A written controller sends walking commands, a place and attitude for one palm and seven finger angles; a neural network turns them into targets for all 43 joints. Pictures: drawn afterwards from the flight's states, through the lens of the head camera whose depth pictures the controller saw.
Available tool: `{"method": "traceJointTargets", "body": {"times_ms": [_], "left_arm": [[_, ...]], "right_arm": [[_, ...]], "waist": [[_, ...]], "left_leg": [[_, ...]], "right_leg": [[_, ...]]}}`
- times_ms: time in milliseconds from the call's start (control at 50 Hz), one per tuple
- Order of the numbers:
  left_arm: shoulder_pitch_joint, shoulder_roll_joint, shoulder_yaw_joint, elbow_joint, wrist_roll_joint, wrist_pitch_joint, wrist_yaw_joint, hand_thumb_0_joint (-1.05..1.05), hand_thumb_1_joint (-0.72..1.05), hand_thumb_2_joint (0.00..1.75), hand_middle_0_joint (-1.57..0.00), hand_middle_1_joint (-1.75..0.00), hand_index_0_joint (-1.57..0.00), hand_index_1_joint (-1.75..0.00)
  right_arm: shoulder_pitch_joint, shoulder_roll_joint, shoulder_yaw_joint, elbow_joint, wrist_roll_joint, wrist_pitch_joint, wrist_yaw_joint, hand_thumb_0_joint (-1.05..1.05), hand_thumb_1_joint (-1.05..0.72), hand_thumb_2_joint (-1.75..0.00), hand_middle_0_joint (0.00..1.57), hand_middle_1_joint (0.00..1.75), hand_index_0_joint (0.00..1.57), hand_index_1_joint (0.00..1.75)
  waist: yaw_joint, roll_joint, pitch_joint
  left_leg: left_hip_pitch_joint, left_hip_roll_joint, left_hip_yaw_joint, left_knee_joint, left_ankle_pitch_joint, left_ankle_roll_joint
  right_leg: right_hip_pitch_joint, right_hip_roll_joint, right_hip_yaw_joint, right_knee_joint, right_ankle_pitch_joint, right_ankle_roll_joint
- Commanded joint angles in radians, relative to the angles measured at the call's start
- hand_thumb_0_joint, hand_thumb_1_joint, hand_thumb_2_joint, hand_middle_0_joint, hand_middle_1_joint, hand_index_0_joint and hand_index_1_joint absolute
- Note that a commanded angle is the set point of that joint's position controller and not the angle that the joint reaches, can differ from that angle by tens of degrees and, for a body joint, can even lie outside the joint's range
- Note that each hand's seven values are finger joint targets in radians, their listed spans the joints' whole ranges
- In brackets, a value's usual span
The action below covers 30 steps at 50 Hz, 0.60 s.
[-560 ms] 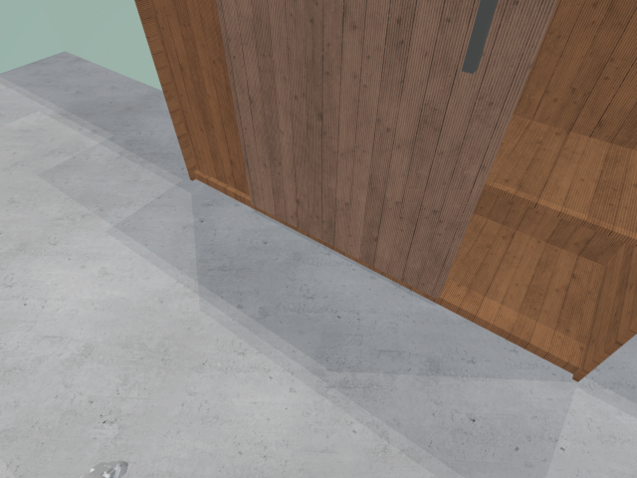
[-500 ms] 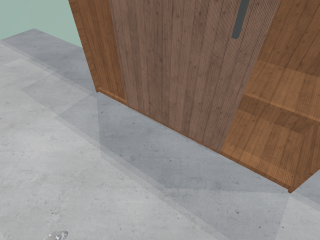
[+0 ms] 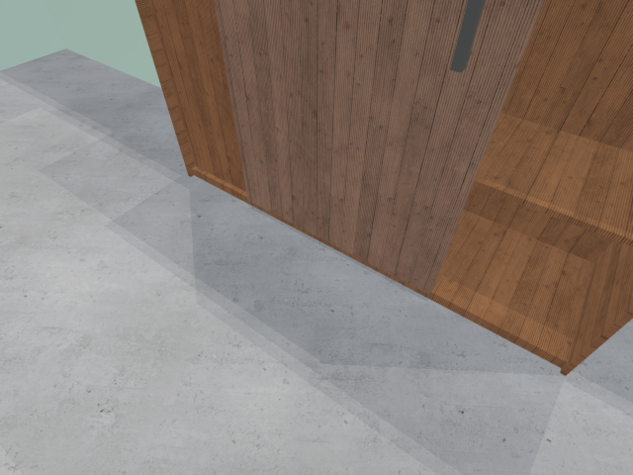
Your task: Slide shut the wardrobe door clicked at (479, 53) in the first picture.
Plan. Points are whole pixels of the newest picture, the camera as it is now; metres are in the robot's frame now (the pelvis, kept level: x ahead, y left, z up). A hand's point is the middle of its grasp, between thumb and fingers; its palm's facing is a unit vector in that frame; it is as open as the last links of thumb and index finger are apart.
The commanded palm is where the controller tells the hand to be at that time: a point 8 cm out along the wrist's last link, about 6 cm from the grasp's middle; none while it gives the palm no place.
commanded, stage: stand and wait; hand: left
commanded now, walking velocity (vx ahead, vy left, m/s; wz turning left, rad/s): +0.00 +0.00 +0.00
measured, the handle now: out of the picture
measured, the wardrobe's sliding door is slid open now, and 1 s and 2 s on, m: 0.48 0.48 0.48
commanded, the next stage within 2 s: look at it before walking up in 0.26 s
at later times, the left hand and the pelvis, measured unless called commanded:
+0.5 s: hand out of the picture +0.09 +0.25 -0.15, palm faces -0.04 -0.94 -0.34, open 7.4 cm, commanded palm none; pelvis +0.00 +0.00 +0.00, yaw +0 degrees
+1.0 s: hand out of the picture +0.08 +0.26 -0.15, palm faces -0.03 -0.94 -0.34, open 7.4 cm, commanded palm none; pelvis +0.01 +0.01 +0.00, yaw +0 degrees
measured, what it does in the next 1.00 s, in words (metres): stands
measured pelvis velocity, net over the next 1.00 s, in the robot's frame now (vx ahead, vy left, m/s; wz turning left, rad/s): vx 0.01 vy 0.01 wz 0.00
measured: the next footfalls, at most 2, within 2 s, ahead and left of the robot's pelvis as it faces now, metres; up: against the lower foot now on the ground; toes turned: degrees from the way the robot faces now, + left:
right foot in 1.90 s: -0.06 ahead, -0.10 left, +0.00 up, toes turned -30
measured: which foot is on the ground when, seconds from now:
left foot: down 0.00-1.00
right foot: down 0.00-1.00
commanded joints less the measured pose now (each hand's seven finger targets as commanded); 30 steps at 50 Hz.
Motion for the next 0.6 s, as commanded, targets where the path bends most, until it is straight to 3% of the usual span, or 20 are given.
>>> {"method": "traceJointTargets", "body": {"times_ms": [0, 580], "left_arm": [[-0.067, 0.217, 0.047, -0.063, -0.003, -0.026, 0.015, 0.0, 0.9, 0.9, -0.2, -0.3, -0.2, -0.3], [-0.077, 0.212, 0.044, -0.06, -0.001, -0.027, 0.015, 0.0, 0.9, 0.9, -0.2, -0.3, -0.2, -0.3]], "right_arm": [[-0.056, -0.189, -0.039, -0.063, 0.002, -0.031, -0.016, 0.0, -0.9, -0.9, 0.2, 0.3, 0.2, 0.3], [-0.067, -0.195, -0.039, -0.05, 0.004, -0.036, -0.016, 0.0, -0.9, -0.9, 0.2, 0.3, 0.2, 0.3]], "waist": [[-0.006, -0.032, -0.035], [-0.006, -0.009, -0.055]], "left_leg": [[-0.01, 0.09, -0.091, -0.07, 0.039, 0.04], [0.02, 0.105, -0.096, -0.091, 0.101, 0.04]], "right_leg": [[-0.021, -0.122, 0.129, -0.114, -0.011, -0.032], [0.003, -0.118, 0.111, -0.104, 0.084, -0.025]]}}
